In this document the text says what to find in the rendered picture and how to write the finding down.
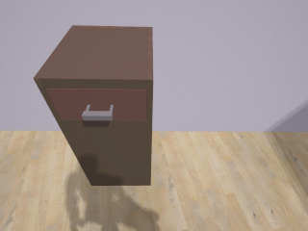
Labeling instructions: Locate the drawer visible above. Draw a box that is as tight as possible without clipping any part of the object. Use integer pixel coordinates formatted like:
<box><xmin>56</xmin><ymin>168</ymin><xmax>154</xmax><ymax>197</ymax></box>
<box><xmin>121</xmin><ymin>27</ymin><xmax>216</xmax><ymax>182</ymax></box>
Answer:
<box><xmin>46</xmin><ymin>88</ymin><xmax>147</xmax><ymax>120</ymax></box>

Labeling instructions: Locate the cabinet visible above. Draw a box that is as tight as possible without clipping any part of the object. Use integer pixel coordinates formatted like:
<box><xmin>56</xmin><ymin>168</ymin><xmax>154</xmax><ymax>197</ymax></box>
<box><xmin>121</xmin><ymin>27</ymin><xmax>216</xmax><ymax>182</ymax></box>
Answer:
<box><xmin>33</xmin><ymin>25</ymin><xmax>154</xmax><ymax>186</ymax></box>

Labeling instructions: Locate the handle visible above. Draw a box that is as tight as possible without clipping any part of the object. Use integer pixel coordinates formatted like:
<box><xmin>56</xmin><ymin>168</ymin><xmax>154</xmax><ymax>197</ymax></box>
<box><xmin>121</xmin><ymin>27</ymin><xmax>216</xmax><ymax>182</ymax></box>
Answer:
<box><xmin>82</xmin><ymin>104</ymin><xmax>114</xmax><ymax>121</ymax></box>

